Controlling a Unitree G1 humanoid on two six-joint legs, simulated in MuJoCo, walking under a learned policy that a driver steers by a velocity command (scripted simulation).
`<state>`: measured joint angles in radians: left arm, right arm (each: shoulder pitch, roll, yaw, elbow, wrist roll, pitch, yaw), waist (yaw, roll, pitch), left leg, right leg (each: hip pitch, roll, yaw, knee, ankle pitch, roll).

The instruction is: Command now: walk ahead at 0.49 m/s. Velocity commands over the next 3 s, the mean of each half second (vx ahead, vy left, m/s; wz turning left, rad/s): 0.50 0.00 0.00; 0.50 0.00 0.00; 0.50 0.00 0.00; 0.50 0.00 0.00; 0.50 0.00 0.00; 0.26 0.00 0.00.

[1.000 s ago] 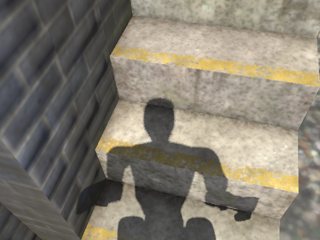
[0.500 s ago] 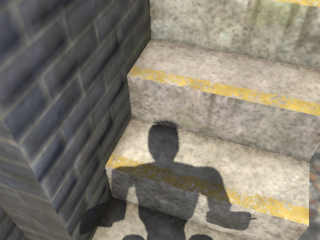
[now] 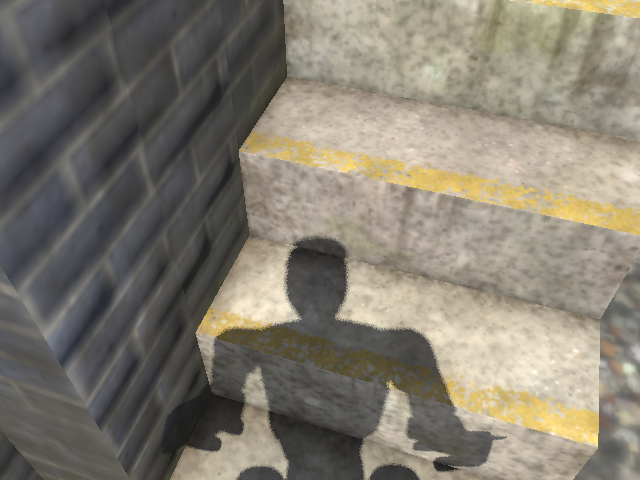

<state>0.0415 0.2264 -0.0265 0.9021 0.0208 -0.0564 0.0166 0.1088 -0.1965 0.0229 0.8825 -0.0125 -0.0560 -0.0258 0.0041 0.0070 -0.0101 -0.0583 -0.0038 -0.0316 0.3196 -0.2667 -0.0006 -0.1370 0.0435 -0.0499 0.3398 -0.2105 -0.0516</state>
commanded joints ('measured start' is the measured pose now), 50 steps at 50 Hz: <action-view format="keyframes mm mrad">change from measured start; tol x2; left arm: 1 -80 107 20 -43 -1 -17 2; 23 -98 124 18 68 -8 -28 2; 50 -111 135 15 103 -11 -29 5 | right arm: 1 -59 -87 -16 -42 1 -18 -1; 22 -88 -109 -10 55 3 -33 -1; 50 -104 -131 -4 91 6 -37 -1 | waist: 1 2 -3 -84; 12 6 4 -62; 50 6 4 -85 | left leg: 1 -46 89 -59 -39 282 11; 11 -53 96 -73 -76 214 11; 50 -10 113 -85 -105 298 14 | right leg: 1 103 -146 127 -35 354 -1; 6 97 -148 131 -58 317 3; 7 95 -140 136 -65 270 4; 10 82 -139 139 -78 243 5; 50 89 -156 150 -102 304 16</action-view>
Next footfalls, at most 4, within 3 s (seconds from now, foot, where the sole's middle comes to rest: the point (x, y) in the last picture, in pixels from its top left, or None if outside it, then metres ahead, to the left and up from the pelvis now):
none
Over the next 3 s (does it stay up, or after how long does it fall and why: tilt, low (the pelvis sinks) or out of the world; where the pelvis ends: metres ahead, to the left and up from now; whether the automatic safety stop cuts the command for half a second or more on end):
stays up -0.01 0.04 0.00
